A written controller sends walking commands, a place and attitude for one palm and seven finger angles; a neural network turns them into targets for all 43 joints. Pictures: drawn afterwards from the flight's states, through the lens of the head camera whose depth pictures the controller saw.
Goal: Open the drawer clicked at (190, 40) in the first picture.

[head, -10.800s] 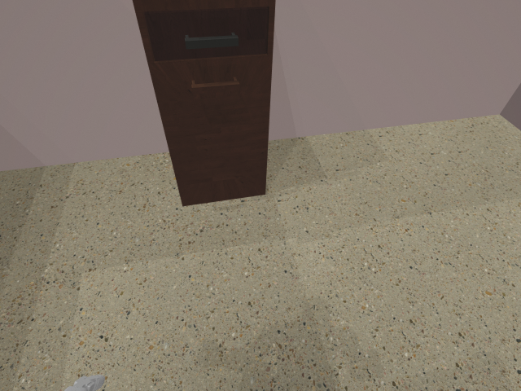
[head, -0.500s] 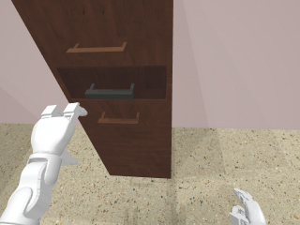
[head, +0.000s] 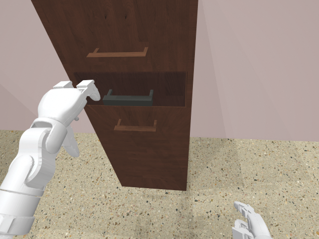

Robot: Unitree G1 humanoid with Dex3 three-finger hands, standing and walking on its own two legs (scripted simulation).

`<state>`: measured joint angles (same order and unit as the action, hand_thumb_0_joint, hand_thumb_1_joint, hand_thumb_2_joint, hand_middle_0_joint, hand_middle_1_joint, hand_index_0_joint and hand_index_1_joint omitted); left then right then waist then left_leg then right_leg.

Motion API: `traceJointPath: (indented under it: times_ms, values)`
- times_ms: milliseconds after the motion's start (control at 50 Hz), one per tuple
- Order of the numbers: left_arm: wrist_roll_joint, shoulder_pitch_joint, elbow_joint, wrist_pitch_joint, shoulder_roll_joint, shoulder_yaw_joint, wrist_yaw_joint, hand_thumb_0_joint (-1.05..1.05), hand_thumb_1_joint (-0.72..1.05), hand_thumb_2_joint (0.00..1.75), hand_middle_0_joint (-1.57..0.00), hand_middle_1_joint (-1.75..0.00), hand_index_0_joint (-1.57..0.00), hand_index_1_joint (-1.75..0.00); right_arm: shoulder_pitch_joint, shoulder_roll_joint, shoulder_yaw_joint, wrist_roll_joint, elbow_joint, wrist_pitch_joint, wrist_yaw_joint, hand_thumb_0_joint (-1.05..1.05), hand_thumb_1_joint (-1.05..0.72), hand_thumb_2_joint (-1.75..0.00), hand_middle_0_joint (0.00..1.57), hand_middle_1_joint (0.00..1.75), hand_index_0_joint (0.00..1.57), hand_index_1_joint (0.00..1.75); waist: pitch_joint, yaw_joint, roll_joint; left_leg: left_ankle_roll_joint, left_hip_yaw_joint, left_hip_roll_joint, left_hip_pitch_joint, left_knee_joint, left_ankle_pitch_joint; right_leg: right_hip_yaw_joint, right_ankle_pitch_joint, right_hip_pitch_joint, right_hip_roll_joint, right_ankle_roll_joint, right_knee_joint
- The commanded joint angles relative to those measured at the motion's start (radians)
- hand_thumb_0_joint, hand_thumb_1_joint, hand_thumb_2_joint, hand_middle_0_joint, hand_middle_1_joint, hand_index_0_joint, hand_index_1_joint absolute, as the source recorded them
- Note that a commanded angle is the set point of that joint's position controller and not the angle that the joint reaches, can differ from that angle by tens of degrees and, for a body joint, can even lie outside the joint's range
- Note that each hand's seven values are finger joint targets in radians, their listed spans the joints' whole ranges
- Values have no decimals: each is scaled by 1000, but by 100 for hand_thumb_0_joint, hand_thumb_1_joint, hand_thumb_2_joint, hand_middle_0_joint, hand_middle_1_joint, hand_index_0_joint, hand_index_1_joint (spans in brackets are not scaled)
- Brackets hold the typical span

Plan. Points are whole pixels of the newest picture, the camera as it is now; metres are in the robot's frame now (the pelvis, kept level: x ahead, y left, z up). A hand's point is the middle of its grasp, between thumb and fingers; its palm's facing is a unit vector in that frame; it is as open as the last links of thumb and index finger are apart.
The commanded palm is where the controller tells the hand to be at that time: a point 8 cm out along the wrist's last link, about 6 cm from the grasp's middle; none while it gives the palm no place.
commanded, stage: raise the hand with hooked fingers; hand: left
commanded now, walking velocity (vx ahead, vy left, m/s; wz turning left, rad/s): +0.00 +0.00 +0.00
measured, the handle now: (129, 96) +0.54 +0.20 +0.05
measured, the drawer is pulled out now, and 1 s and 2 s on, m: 0.00 0.00 0.00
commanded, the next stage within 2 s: move the hooked fingers above the handle in 0.24 s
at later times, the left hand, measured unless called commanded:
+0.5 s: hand (91, 127) +0.31 +0.21 +0.15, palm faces +0.05 -0.04 -1.00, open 13.8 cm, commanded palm +0.29 +0.22 +0.22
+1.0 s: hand (113, 110) +0.38 +0.18 +0.14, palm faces +0.05 -0.06 -1.00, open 13.8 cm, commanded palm +0.36 +0.20 +0.20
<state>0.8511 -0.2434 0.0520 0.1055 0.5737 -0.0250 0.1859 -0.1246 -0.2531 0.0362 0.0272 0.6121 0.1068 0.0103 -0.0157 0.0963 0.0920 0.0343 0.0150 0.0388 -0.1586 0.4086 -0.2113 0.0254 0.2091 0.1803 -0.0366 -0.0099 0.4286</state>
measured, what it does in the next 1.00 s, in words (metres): stands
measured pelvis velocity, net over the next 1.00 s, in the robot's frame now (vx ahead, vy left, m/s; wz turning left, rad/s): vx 0.01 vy -0.03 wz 0.00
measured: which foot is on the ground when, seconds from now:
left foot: down 0.00-1.00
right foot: down 0.00-1.00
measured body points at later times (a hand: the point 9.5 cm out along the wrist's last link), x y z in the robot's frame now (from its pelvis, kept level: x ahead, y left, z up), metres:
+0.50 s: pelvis -0.01 -0.03 +0.00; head -0.01 -0.08 +0.45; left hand +0.30 +0.21 +0.20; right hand +0.21 -0.24 -0.11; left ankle +0.01 +0.10 -0.74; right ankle +0.01 -0.13 -0.74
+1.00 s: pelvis +0.01 -0.03 +0.00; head +0.03 -0.07 +0.45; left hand +0.38 +0.18 +0.19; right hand +0.17 -0.27 -0.13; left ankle +0.01 +0.10 -0.74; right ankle +0.01 -0.13 -0.74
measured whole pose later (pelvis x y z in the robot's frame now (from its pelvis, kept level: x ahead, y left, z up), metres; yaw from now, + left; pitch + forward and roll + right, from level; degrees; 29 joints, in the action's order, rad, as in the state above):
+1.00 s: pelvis +0.01 -0.03 +0.00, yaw +0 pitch +2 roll +1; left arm 0.88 -0.41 -0.24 -0.04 0.51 -0.08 0.06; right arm -0.18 -0.27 -0.01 0.04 0.65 0.10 -0.03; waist 0.01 0.05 0.09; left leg 0.00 0.01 0.01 -0.23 0.43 -0.23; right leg 0.03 0.24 0.27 -0.01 0.02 0.47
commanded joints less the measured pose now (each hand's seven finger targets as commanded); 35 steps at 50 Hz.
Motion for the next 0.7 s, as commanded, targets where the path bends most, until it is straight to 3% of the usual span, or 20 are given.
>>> traceJointPath:
  times_ms: [0,80,180,200,300,360,380,420,480,500,560,600,620,680]
  values:
    - [-5,-275,220,-59,222,151,-38,0,-50,30,-30,-120,-30,-120,155,-113,-43,-6,-173,-63,1,0,-90,-90,20,30,20,30,232,0,-48,-20,-39,-30,24,-73,236,22,-86,-89,47,51,-31]
    - [-15,-300,274,-106,302,253,-102,0,-50,30,-30,-120,-30,-120,149,-114,-52,-9,-166,-83,-3,0,-90,-90,20,30,20,30,266,21,-3,-18,-40,-22,32,-69,231,11,-85,-105,53,52,-35]
    - [-26,-290,207,-88,249,227,-154,0,-50,30,-30,-120,-30,-120,147,-110,-58,3,-139,-89,-1,0,-90,-90,20,30,20,30,236,11,4,-27,-24,-16,10,-71,205,9,-74,-89,49,50,-45]
    - [-23,-282,169,-73,214,188,-152,0,-50,30,-30,-120,-30,-120,147,-111,-56,1,-129,-85,-2,0,-90,-90,20,30,20,30,216,3,-2,-26,-17,-14,2,-72,195,13,-66,-77,43,49,-47]
    - [-7,-240,134,-13,171,115,-110,0,-50,30,-30,-120,-30,-120,167,-119,-51,6,-141,-75,-6,0,-90,-90,20,30,20,30,226,-7,-76,-15,4,-6,-16,-65,152,0,-59,-100,32,39,-52]
    - [2,-278,162,-17,181,100,-86,0,-50,30,-30,-120,-30,-120,171,-120,-49,3,-151,-68,-15,0,-90,-90,20,30,20,30,241,-13,-98,-6,6,-1,-10,-59,139,-6,-67,-104,28,32,-55]
    - [1,-276,150,-23,223,146,-84,0,-50,30,-30,-120,-30,-120,176,-120,-48,8,-151,-75,-18,0,-90,-90,20,30,20,30,224,-14,-110,-4,6,-5,-13,-50,129,-16,-59,-95,33,30,-63]
    - [4,-313,109,-51,240,153,-80,0,-50,30,-30,-120,-30,-120,156,-119,-45,0,-136,-72,-32,0,-90,-90,20,30,20,30,212,-17,-131,1,9,2,-28,-54,113,-15,-47,-101,26,27,-67]
    - [1,-377,92,-96,296,206,-101,0,-50,30,-30,-120,-30,-120,155,-117,-44,1,-130,-77,-44,0,-90,-90,20,30,20,30,213,-17,-97,0,10,5,-30,-44,99,-28,-28,-93,28,25,-76]
    - [-2,-408,74,-109,269,183,-108,0,-50,30,-30,-120,-30,-120,152,-109,-41,-1,-128,-81,-47,0,-90,-90,20,30,20,30,205,-20,-82,-1,11,9,-38,-46,91,-24,-17,-90,21,25,-76]
    - [-4,-422,8,-132,288,214,-137,0,-50,30,-30,-120,-30,-120,129,-110,-50,1,-112,-79,-53,0,-90,-90,20,30,20,30,211,-17,-60,-5,12,9,-40,-39,113,-23,-48,-88,23,29,-72]
    - [3,-462,-21,-127,242,160,-143,0,-50,30,-30,-120,-30,-120,131,-109,-50,4,-114,-80,-50,0,-90,-90,20,30,20,30,214,-28,-35,-7,16,12,-47,-34,110,-24,-44,-79,20,30,-72]
    - [8,-471,-60,-123,240,155,-147,0,-50,30,-30,-120,-30,-120,120,-112,-54,4,-105,-78,-52,0,-90,-90,20,30,20,30,210,-36,-51,-7,20,10,-48,-31,114,-24,-54,-69,21,30,-74]
    - [19,-466,-78,-104,206,107,-136,0,-50,30,-30,-120,-30,-120,123,-119,-58,8,-120,-70,-48,0,-90,-90,20,30,20,30,243,-37,-46,-7,23,12,-51,-24,129,-29,-84,-84,20,30,-64]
